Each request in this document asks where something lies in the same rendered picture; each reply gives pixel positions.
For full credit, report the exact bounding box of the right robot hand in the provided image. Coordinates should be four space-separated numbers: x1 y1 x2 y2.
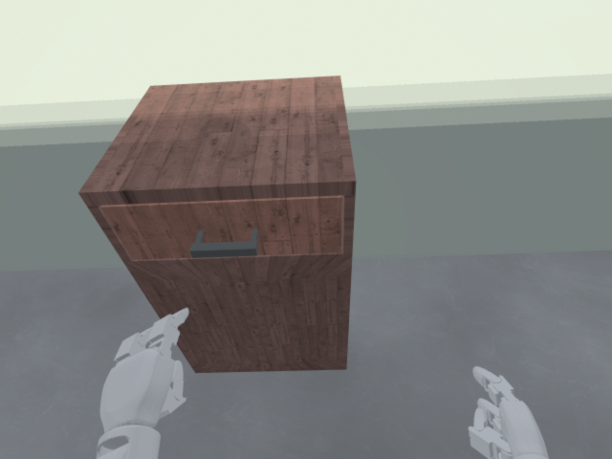
469 366 549 459

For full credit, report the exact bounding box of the robot left forearm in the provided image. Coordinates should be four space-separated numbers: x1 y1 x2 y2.
97 425 161 459

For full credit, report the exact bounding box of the left robot hand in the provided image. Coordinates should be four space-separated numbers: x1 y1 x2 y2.
100 308 189 433

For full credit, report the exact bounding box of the drawer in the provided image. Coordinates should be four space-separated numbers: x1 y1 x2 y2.
101 195 342 260

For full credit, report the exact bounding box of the handle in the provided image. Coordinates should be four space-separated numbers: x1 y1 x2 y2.
190 229 258 258

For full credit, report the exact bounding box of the cabinet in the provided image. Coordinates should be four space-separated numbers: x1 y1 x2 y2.
78 76 356 373

